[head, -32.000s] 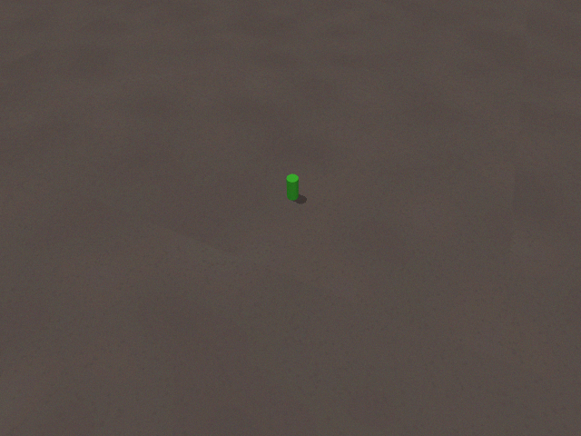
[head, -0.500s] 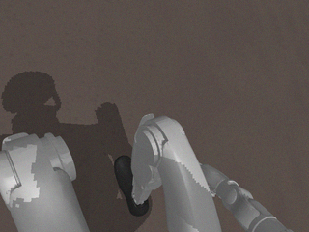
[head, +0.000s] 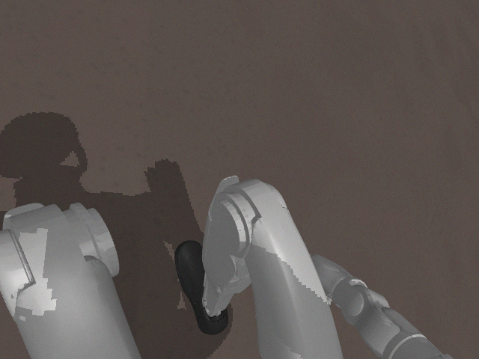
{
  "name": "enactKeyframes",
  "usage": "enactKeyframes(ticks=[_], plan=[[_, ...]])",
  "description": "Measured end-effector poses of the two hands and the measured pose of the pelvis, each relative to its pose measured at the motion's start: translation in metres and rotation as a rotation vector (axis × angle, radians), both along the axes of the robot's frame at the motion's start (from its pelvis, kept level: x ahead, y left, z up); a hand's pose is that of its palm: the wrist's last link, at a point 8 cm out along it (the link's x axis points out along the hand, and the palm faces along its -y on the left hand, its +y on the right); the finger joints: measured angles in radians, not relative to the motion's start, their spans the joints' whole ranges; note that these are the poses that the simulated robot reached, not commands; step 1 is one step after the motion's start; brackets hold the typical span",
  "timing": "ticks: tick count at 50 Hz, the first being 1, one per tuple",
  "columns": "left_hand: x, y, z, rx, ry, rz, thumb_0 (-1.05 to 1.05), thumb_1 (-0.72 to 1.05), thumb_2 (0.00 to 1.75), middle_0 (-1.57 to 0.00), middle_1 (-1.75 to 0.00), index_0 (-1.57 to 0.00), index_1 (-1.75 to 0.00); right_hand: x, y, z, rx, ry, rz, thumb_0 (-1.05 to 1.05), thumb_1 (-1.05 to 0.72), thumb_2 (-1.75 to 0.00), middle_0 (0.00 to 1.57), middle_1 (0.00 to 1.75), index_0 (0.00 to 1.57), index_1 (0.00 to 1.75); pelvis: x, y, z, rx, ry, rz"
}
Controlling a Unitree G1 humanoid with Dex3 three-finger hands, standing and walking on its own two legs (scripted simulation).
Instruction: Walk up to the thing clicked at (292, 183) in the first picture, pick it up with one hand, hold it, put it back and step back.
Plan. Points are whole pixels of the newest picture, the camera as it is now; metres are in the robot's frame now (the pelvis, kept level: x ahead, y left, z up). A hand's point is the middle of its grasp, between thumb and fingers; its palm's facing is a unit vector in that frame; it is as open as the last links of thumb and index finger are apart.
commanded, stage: loosen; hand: left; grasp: from above
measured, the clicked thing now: out of the picture +0.40 +0.41 -0.22
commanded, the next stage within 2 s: open in 0.08 s
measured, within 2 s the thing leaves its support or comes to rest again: neither
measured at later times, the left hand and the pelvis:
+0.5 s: hand out of the picture +0.40 +0.42 -0.17, palm faces +0.69 -0.73 -0.02, open 10.6 cm; pelvis +0.00 +0.00 +0.00, yaw +0 degrees
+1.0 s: hand out of the picture +0.40 +0.42 -0.16, palm faces +0.68 -0.73 -0.02, open 14.0 cm; pelvis +0.00 +0.00 +0.00, yaw +0 degrees
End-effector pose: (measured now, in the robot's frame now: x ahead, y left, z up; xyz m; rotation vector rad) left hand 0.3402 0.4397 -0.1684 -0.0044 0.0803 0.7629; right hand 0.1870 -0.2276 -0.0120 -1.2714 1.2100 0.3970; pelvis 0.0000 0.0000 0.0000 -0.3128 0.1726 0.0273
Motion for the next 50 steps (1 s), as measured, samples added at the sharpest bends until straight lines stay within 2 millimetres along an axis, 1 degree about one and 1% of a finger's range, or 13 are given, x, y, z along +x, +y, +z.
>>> enactKeyframes(ticks=[6, 15, 23, 30, 44, 50], plan=[[0.0000, 0.0008, 0.0014, 0.003, -0.003, -0.001, -0.05, -0.31, 0.80, -0.83, -1.08, -1.21, -1.17, 0.0010, 0.0021, 0.0005, 0.002, -0.005, 0.005, 0.00, -0.88, -0.88, 0.21, 0.30, 0.21, 0.30, -0.0007, 0.0004, 0.0000, -0.001, -0.003, 0.000], [0.0034, 0.0010, 0.0049, 0.007, -0.015, -0.007, -0.02, -0.20, 0.70, -0.83, -0.93, -0.99, -0.93, 0.0020, 0.0038, 0.0018, 0.006, -0.015, 0.006, 0.00, -0.88, -0.88, 0.21, 0.30, 0.21, 0.30, -0.0014, 0.0013, 0.0000, -0.003, -0.004, -0.001], [0.0043, 0.0007, 0.0047, 0.003, -0.010, -0.004, -0.01, -0.20, 0.60, -0.70, -0.77, -0.77, -0.74, 0.0004, 0.0030, 0.0027, 0.006, -0.013, 0.002, 0.00, -0.87, -0.88, 0.21, 0.30, 0.21, 0.30, -0.0019, 0.0012, 0.0006, -0.002, -0.004, -0.003], [0.0035, -0.0009, 0.0038, 0.003, -0.006, -0.003, -0.01, -0.24, 0.53, -0.60, -0.65, -0.64, -0.62, -0.0013, 0.0008, 0.0018, 0.004, -0.004, 0.001, 0.00, -0.87, -0.88, 0.21, 0.30, 0.21, 0.30, -0.0018, 0.0001, 0.0008, 0.001, -0.003, -0.003], [0.0054, -0.0013, 0.0045, 0.005, -0.005, -0.010, -0.01, -0.33, 0.39, -0.41, -0.47, -0.46, -0.44, -0.0020, -0.0003, -0.0004, 0.008, -0.004, -0.005, 0.00, -0.87, -0.88, 0.21, 0.30, 0.21, 0.30, -0.0016, -0.0005, 0.0005, 0.003, -0.001, -0.005], [0.0053, 0.0025, 0.0061, 0.010, -0.012, -0.009, -0.01, -0.31, 0.39, -0.36, -0.43, -0.40, -0.40, -0.0022, -0.0001, 0.0006, 0.002, -0.004, -0.006, 0.00, -0.86, -0.88, 0.21, 0.30, 0.21, 0.30, -0.0013, -0.0004, 0.0017, 0.002, -0.001, -0.005]])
